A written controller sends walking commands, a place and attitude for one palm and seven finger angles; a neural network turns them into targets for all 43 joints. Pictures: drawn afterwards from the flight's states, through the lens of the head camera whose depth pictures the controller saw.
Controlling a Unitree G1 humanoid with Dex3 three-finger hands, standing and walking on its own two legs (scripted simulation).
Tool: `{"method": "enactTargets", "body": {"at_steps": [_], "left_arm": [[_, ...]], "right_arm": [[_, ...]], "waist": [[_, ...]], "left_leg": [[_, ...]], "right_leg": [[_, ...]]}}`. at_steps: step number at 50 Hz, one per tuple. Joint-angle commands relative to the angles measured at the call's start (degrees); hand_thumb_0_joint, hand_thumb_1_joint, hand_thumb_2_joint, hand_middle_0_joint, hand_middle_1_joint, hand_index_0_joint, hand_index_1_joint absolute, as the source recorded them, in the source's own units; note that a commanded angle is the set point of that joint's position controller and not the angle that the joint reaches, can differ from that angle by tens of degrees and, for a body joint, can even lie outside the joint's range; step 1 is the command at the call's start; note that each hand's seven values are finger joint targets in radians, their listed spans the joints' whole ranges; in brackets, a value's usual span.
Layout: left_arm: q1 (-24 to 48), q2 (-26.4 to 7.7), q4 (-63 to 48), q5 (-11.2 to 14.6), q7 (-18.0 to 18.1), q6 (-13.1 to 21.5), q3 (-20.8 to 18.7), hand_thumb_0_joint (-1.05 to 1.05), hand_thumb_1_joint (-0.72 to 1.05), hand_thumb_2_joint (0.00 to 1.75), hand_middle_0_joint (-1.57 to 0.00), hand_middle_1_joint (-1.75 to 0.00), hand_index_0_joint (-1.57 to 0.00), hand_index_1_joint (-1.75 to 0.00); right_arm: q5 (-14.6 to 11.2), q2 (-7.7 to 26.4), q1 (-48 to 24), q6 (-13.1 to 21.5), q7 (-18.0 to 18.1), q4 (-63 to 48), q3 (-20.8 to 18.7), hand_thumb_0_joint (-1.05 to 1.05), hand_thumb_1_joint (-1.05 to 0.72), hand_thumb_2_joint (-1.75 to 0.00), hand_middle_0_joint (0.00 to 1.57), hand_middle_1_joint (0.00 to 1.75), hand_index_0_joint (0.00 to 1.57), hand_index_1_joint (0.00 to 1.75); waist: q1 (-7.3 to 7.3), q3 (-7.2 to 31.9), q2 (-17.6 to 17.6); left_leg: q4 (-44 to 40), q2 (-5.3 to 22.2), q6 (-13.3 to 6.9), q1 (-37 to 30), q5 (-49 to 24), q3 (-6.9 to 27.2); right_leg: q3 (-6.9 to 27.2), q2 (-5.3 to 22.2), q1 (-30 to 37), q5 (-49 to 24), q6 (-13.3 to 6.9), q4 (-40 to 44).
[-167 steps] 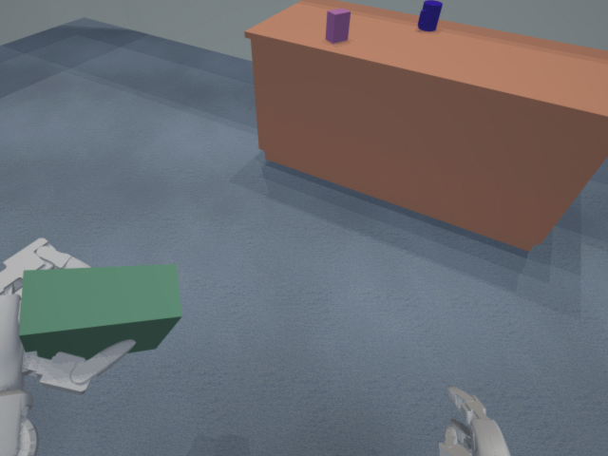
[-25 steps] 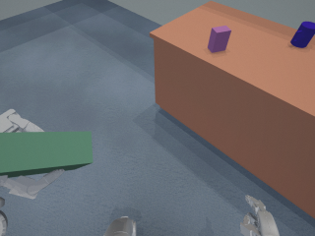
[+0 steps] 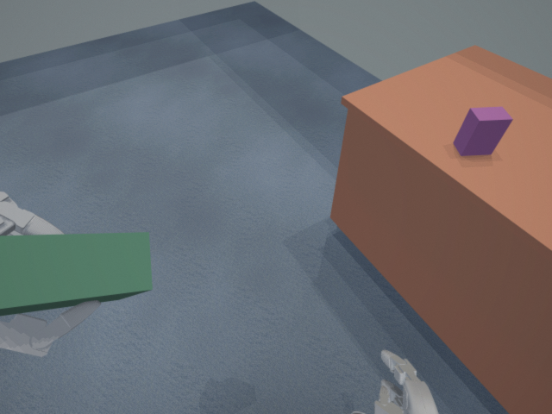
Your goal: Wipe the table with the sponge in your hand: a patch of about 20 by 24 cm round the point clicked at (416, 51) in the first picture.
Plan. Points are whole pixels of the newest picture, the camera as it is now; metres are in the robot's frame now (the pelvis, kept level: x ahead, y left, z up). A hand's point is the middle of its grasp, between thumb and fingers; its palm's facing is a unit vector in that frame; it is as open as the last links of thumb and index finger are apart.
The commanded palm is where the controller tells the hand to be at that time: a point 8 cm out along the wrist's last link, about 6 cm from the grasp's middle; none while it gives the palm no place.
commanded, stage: walk to a spot facing it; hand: left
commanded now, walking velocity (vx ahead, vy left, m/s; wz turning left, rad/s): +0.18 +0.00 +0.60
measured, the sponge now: (89, 274) +0.21 +0.21 +0.19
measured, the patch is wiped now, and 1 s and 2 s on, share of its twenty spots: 0.00 0.00 0.00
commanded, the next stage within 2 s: turn to face it in 0.38 s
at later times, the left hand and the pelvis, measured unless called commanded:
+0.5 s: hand (30, 272) +0.21 +0.26 +0.19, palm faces +0.60 -0.65 -0.47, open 9.5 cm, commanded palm +0.14 +0.29 +0.18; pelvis +0.06 -0.02 -0.02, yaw +15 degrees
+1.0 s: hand (147, 275) +0.23 +0.16 +0.15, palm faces +0.51 -0.75 -0.42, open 9.6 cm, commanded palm +0.16 +0.20 +0.18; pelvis +0.04 -0.10 -0.01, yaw +8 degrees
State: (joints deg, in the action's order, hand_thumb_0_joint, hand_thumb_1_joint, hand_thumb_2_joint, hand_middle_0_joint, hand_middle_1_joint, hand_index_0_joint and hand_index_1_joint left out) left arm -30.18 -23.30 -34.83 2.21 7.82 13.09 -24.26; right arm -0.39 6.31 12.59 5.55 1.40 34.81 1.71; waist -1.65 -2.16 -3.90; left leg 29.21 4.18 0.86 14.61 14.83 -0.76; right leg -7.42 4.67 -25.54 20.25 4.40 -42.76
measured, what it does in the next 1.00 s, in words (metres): steps to the right: right foot, then left foot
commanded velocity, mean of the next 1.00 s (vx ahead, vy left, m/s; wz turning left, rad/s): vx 0.00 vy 0.00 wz -0.06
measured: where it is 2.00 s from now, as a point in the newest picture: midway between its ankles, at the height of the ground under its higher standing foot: outside the picture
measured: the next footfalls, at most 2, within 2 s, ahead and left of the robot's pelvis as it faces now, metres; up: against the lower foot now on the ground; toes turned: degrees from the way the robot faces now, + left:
right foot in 0.06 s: +0.12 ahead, -0.14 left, +0.00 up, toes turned -7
left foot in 0.46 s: +0.09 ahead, +0.10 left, +0.00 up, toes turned +24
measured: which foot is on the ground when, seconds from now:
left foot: down 0.00-0.06, up 0.08-0.44, down 0.46-0.84, up 0.86-1.00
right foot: up 0.00-0.04, down 0.06-0.46, up 0.48-0.80, down 0.82-1.00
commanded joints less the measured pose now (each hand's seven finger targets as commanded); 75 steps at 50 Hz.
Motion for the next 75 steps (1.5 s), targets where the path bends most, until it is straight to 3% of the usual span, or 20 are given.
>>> {"method": "enactTargets", "body": {"at_steps": [1, 2, 3, 4, 10, 17, 21, 22, 24, 26, 29, 39, 41, 43, 51, 65, 67, 69, 72, 75], "left_arm": [[7.3, -3.6, 2.4, -0.1, 0.4, -0.6, -1.8, 0.0, 0.1, 1.3, -1.2, -1.6, -1.2, -1.6], [9.4, -4.5, 2.5, -0.9, 0.6, -1.3, -1.2, 0.0, 0.1, 1.3, -1.2, -1.6, -1.2, -1.6], [11.1, -8.3, 3.2, -1.3, 1.1, -2.4, -2.8, 0.0, 0.1, 1.3, -1.2, -1.6, -1.2, -1.6], [14.3, -8.9, 2.4, -0.3, 1.5, -2.6, -2.2, 0.0, 0.1, 1.3, -1.2, -1.6, -1.2, -1.6], [11.9, -11.3, -12.2, -1.2, 2.1, 0.7, -3.8, 0.0, 0.1, 1.3, -1.2, -1.6, -1.2, -1.6], [-1.5, -10.8, -13.5, 1.3, 4.3, -0.1, -9.5, 0.0, 0.1, 1.3, -1.2, -1.6, -1.2, -1.6], [-2.0, -8.3, -10.2, 2.2, 4.2, -0.7, -8.4, 0.0, 0.1, 1.3, -1.2, -1.6, -1.2, -1.6], [-1.5, -7.8, -10.3, 2.5, 4.0, -0.3, -7.5, 0.0, 0.1, 1.3, -1.2, -1.6, -1.2, -1.6], [-1.4, -8.3, -12.9, 1.8, 2.7, 2.1, -6.1, 0.0, 0.1, 1.3, -1.2, -1.6, -1.2, -1.6], [0.7, -9.2, -10.3, -0.1, 1.3, 1.9, -5.5, 0.0, 0.1, 1.3, -1.2, -1.6, -1.2, -1.6], [5.3, -7.7, -19.7, -0.5, 2.4, 2.0, -2.2, 0.0, 0.1, 1.3, -1.2, -1.6, -1.2, -1.6], [12.6, -5.0, -0.2, -0.8, 1.3, -1.2, -0.3, 0.0, 0.1, 1.3, -1.2, -1.6, -1.2, -1.6], [16.2, -5.3, 3.1, -1.3, 0.6, -1.4, 0.7, 0.0, 0.1, 1.3, -1.2, -1.6, -1.2, -1.6], [17.2, -6.1, 4.6, -0.7, 0.8, -2.6, 0.1, 0.0, 0.1, 1.3, -1.2, -1.6, -1.2, -1.6], [7.3, -11.8, -10.6, 1.1, 1.7, 2.4, -6.3, 0.0, 0.1, 1.3, -1.2, -1.6, -1.2, -1.6], [4.5, -6.8, -4.0, 0.6, 0.8, 1.0, -2.0, 0.0, 0.1, 1.3, -1.2, -1.6, -1.2, -1.6], [8.0, -7.9, -6.7, 0.2, 0.3, 1.7, -1.4, 0.0, 0.1, 1.3, -1.2, -1.6, -1.2, -1.6], [8.9, -8.7, -9.9, -0.9, 0.2, 2.3, -2.6, 0.0, 0.1, 1.3, -1.2, -1.6, -1.2, -1.6], [4.9, -8.6, -8.3, -1.1, -0.1, 0.9, -5.1, 0.0, 0.1, 1.3, -1.2, -1.6, -1.2, -1.6], [8.4, -6.5, -9.5, -0.4, 0.6, 0.8, -1.8, 0.0, 0.1, 1.3, -1.2, -1.6, -1.2, -1.6]], "right_arm": [[-0.7, 10.9, -4.6, 1.3, 2.7, -6.7, -4.5, 0.0, -0.9, -0.9, 0.2, 0.3, 0.2, 0.3], [-0.9, 9.8, -4.3, 1.1, 2.7, -6.6, -4.1, 0.0, -0.9, -0.9, 0.2, 0.3, 0.2, 0.3], [-0.8, 8.4, -5.4, 0.8, 2.9, -7.6, -3.7, 0.0, -0.9, -0.9, 0.2, 0.3, 0.2, 0.3], [0.1, 10.5, -9.0, 1.4, 3.0, -7.5, -3.5, 0.0, -0.9, -0.9, 0.2, 0.3, 0.2, 0.3], [0.8, 10.7, -10.8, 0.0, 3.2, -7.9, -4.1, 0.0, -0.9, -0.9, 0.2, 0.3, 0.2, 0.3], [1.0, 9.6, -6.7, -1.1, 3.4, -12.0, -5.1, 0.0, -0.9, -0.9, 0.2, 0.3, 0.2, 0.3], [0.5, 10.6, -2.9, -2.5, 3.2, -12.3, -6.1, 0.0, -0.9, -0.9, 0.2, 0.3, 0.2, 0.3], [0.3, 11.3, -2.4, -2.6, 3.4, -12.6, -6.4, 0.0, -0.9, -0.9, 0.2, 0.3, 0.2, 0.3], [0.2, 13.6, -2.5, -0.9, 2.4, -12.7, -6.5, 0.0, -0.9, -0.9, 0.2, 0.3, 0.2, 0.3], [0.7, 13.5, -4.1, -0.3, 1.2, -10.6, -5.8, 0.0, -0.9, -0.9, 0.2, 0.3, 0.2, 0.3], [-0.4, 12.8, -3.8, 1.2, 0.6, -9.8, -5.7, 0.0, -0.9, -0.9, 0.2, 0.3, 0.2, 0.3], [0.0, 11.3, -4.9, 3.0, 1.2, -8.1, -3.6, 0.0, -0.9, -0.9, 0.2, 0.3, 0.2, 0.3], [-0.3, 10.6, -4.5, 2.2, 0.8, -8.2, -3.7, 0.0, -0.9, -0.9, 0.2, 0.3, 0.2, 0.3], [-0.1, 9.9, -7.3, 2.0, 1.0, -10.0, -3.3, 0.0, -0.9, -0.9, 0.2, 0.3, 0.2, 0.3], [0.4, 11.0, -9.0, -2.0, 0.5, -10.2, -3.6, 0.0, -0.9, -0.9, 0.2, 0.3, 0.2, 0.3], [-0.9, 14.2, -4.7, -7.1, -0.8, -12.3, -5.5, 0.0, -0.9, -0.9, 0.2, 0.3, 0.2, 0.3], [0.1, 15.0, -2.8, -7.3, -0.4, -12.2, -5.8, 0.0, -0.9, -0.9, 0.2, 0.3, 0.2, 0.3], [1.9, 14.0, -6.6, -5.4, 0.3, -12.9, -5.6, 0.0, -0.9, -0.9, 0.2, 0.3, 0.2, 0.3], [-0.2, 12.5, -6.5, -4.0, -0.3, -12.6, -5.8, 0.0, -0.9, -0.9, 0.2, 0.3, 0.2, 0.3], [-0.7, 12.2, -4.6, -2.5, -0.6, -11.6, -4.7, 0.0, -0.9, -0.9, 0.2, 0.3, 0.2, 0.3]], "waist": [[0.59, 5.5, -1.0], [0.39, 6.6, 10.2], [-0.48, 6.7, 26.8], [-0.65, 4.7, 23.0], [1.16, 4.6, 10.8], [-0.86, 11.7, 12.6], [2.86, 15.1, 12.4], [4.12, 16.1, 5.8], [2.23, 13.7, -14.3], [2.48, 10.5, -5.9], [2.12, 12.4, -11.3], [0.58, 4.6, -6.4], [1.4, 2.7, 6.2], [0.06, 2.8, 21.7], [-0.48, 11.7, 5.2], [0.78, 13.7, 11.1], [2.56, 11.7, 4.6], [0.47, 6.8, -9.9], [-1.15, 3.5, -10.2], [0.24, -1.1, -9.9]], "left_leg": [[0.3, 7.2, -6.9, 6.2, 3.0, 5.4], [12.9, 2.4, -4.6, 12.5, 9.7, 1.6], [33.6, -5.3, -1.3, 24.8, 22.3, -3.3], [45.1, -3.6, -0.1, 27.3, 20.1, 2.6], [45.5, 0.9, 3.1, 20.6, 8.3, -0.4], [14.8, -0.2, 2.6, 12.7, 9.2, -9.3], [-1.6, -3.6, 2.2, 0.5, -1.3, -11.1], [-5.0, -0.9, 0.1, -7.1, -11.0, -6.9], [-4.6, 23.0, -15.2, -18.7, -63.5, 27.5], [-4.0, 20.0, -12.9, -13.1, -52.6, 18.0], [-3.5, 11.6, -8.2, -14.1, -42.8, 3.4], [-3.7, 14.4, -3.0, 2.5, -5.5, -3.6], [8.3, 9.1, 0.1, 6.1, 7.7, -6.3], [29.8, -0.8, 2.8, 12.7, 20.1, -2.8], [33.3, -1.6, 4.1, 15.6, 6.9, 1.1], [-1.6, -4.5, 0.0, -3.8, 14.2, -3.5], [-10.4, 1.5, -3.9, -13.9, 14.2, 0.7], [-17.5, 22.5, -12.0, -8.0, 10.6, 17.3], [-13.5, 19.1, -8.5, 2.8, 1.0, -1.2], [-8.8, 18.2, -5.2, -1.7, -14.8, -3.8]], "right_leg": [[-2.7, -2.2, 17.3, -2.2, -0.1, 16.5], [6.5, 5.8, 23.2, 0.5, -2.8, 23.8], [29.4, 21.5, 27.4, -1.4, -9.2, 28.6], [32.1, 27.4, 23.3, -6.2, -11.5, 30.0], [4.4, 18.4, 17.3, -25.5, -10.1, 24.1], [-0.7, 18.2, 25.8, -42.4, -10.8, 16.3], [-4.4, 16.1, 22.4, -41.2, -6.4, 2.5], [-5.3, 13.0, 16.0, -34.1, -3.5, -7.0], [1.1, 0.2, -9.9, 23.0, 0.4, -25.6], [5.7, 2.5, -10.6, 15.8, -0.8, -25.9], [2.9, -0.4, -6.2, 3.5, -1.2, -16.3], [0.5, -4.5, 13.3, -4.1, -0.9, 11.4], [10.9, 1.6, 12.4, -11.4, -4.2, 19.8], [34.6, 15.4, 7.3, -17.3, -11.9, 29.2], [25.6, 7.4, 18.0, -9.4, -9.4, 27.3], [30.4, 1.9, 11.8, -1.2, -5.3, 33.0], [26.3, -3.4, -0.1, 3.3, -2.4, 24.8], [12.3, -11.2, -11.0, 4.4, -0.6, -11.1], [10.0, -5.3, -7.0, 3.1, -1.4, -28.8], [5.7, -2.9, -4.2, 6.3, -1.2, -8.0]]}}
